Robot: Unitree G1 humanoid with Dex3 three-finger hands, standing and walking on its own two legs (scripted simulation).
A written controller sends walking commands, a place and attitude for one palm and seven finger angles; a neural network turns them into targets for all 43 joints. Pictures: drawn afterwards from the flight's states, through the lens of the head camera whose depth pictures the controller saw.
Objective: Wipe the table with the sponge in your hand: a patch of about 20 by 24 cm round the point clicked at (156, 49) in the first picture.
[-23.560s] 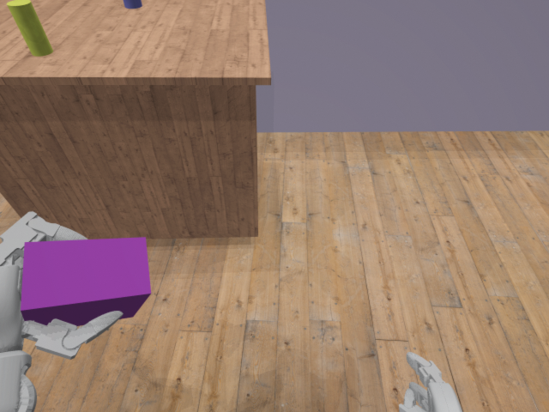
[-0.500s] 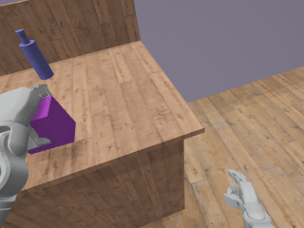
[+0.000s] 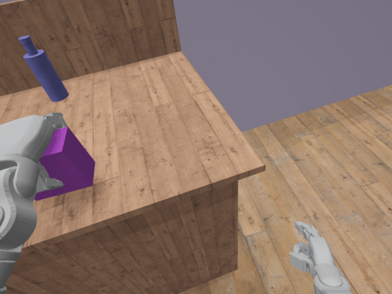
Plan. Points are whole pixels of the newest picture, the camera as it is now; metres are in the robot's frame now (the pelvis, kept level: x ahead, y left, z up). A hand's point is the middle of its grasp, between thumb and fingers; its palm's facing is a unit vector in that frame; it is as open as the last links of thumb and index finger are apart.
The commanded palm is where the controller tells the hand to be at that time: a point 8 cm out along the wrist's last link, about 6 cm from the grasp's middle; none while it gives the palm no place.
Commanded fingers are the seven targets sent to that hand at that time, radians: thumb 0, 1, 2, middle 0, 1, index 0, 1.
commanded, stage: move the sponge above the wiping area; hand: left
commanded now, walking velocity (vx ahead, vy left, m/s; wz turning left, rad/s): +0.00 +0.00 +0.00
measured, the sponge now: (56, 170) +0.26 +0.32 +0.16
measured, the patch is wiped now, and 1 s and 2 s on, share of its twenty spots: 0.00 0.00 0.00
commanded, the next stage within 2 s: none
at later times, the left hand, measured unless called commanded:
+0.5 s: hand (54, 151) +0.29 +0.33 +0.18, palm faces +0.11 -0.04 -0.99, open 10.4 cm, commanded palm +0.24 +0.32 +0.26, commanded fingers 0.00 0.10 1.30 -1.20 -1.60 -1.20 -1.60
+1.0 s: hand (46, 155) +0.27 +0.33 +0.19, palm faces +0.12 -0.04 -0.99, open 10.4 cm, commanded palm +0.23 +0.32 +0.27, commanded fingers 0.00 0.10 1.30 -1.20 -1.60 -1.20 -1.60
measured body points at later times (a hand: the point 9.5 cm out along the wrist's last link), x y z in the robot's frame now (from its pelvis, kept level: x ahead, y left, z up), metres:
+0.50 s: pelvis +0.01 +0.02 +0.00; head +0.01 -0.04 +0.45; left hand +0.28 +0.32 +0.24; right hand +0.27 -0.17 -0.09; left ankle +0.03 +0.10 -0.74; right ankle +0.02 -0.06 -0.74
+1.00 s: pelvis +0.02 +0.01 +0.00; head +0.02 -0.04 +0.45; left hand +0.26 +0.32 +0.24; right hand +0.29 -0.17 -0.08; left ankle +0.03 +0.10 -0.74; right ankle +0.02 -0.06 -0.74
